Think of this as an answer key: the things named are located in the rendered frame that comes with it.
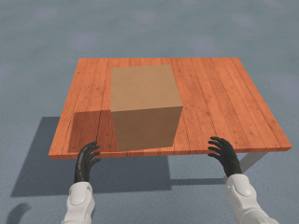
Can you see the robot left forearm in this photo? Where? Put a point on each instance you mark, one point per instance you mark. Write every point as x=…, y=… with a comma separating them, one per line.
x=79, y=204

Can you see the right robot hand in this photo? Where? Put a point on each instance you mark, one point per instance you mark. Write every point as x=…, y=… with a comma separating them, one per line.
x=227, y=157

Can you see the carton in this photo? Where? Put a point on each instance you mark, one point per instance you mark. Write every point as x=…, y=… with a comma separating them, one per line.
x=145, y=106

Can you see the left robot hand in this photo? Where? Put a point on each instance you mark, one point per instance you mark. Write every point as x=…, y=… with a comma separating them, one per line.
x=84, y=163

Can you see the robot right forearm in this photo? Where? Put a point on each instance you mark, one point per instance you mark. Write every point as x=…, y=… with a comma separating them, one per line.
x=243, y=198

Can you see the table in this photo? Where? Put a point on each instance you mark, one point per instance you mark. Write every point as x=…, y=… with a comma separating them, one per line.
x=219, y=100

